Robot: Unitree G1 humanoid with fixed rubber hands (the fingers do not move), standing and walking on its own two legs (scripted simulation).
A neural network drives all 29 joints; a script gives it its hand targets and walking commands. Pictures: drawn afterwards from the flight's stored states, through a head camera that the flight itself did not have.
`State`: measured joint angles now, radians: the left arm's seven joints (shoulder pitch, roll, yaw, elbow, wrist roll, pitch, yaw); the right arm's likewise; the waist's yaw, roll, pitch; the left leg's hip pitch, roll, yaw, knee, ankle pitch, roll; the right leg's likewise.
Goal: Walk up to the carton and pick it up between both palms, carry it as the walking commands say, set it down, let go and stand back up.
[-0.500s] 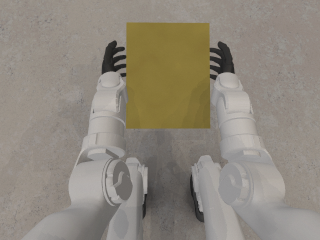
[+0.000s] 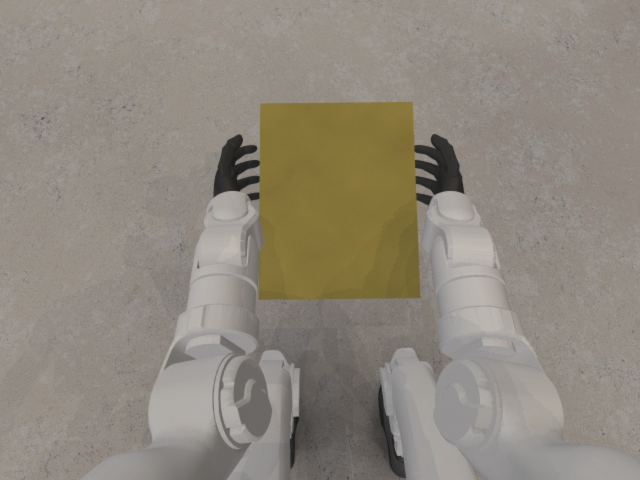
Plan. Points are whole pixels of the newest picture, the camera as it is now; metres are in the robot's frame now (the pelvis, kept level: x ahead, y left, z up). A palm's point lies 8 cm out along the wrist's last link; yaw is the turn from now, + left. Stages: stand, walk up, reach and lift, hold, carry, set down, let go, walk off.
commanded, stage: reach and lift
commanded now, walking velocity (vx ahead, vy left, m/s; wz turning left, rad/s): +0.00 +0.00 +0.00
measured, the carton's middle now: (334, 213) +0.46 +0.00 -0.11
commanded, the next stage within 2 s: none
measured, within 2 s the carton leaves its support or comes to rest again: neither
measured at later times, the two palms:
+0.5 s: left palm (217, 189) +0.43 +0.13 +0.04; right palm (471, 186) +0.43 -0.14 +0.04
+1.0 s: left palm (188, 178) +0.41 +0.13 +0.11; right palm (504, 171) +0.41 -0.14 +0.11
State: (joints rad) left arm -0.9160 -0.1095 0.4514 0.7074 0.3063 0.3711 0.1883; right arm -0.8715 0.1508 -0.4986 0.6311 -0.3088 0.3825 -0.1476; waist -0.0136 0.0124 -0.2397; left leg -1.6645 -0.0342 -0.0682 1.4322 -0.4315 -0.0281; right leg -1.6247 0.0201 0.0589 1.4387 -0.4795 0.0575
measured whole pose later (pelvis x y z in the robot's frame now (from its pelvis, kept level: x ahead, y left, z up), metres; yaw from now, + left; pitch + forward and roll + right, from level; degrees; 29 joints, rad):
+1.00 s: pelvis +0.03 +0.00 +0.13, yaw +1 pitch +23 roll -1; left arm -0.59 -0.21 0.43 0.50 0.35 0.39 0.07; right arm -0.56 0.25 -0.47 0.43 -0.37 0.40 -0.03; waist -0.01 0.00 -0.13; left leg -0.97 -0.01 -0.07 0.82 -0.26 -0.02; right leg -0.93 0.01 0.06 0.82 -0.30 0.04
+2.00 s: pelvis +0.07 -0.01 +0.19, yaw +1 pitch -6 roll +0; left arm -0.38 -0.19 0.26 0.37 0.33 0.70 0.00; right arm -0.37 0.18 -0.29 0.36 -0.32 0.70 -0.03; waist 0.00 -0.01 0.00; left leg -0.10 0.00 -0.07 0.36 -0.16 -0.02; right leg -0.07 0.00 0.06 0.36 -0.19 0.02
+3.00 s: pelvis +0.06 -0.01 +0.19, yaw +0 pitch -8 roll +0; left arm -0.35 -0.18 0.23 0.33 0.32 0.75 0.01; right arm -0.35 0.18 -0.24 0.34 -0.32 0.76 -0.03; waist 0.01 0.00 0.02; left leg -0.07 0.00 -0.06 0.36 -0.16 -0.02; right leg -0.04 0.00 0.07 0.37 -0.20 0.02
